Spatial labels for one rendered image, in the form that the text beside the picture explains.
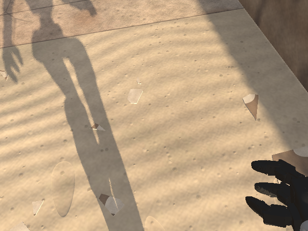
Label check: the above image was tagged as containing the right robot hand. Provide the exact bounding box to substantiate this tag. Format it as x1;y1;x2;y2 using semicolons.
245;159;308;231

